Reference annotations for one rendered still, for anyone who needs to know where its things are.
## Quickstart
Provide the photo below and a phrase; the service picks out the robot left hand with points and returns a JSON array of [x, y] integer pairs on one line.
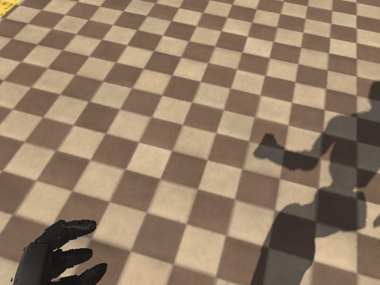
[[40, 264]]

